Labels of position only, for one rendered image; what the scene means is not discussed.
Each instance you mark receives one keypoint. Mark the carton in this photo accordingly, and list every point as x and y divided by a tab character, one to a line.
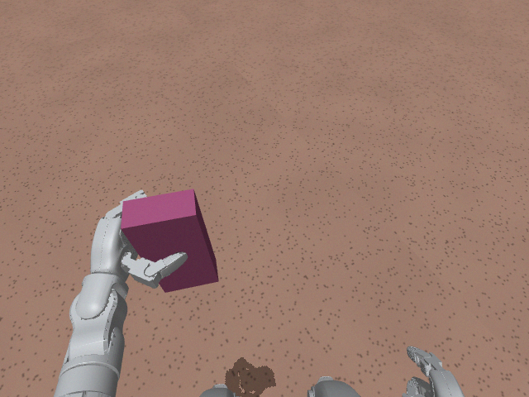
159	226

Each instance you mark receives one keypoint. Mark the left robot arm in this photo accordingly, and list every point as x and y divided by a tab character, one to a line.
93	361

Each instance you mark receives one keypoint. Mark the right robot hand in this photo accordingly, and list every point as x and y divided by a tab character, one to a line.
442	382

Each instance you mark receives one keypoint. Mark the left robot hand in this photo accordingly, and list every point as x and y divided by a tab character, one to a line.
113	253

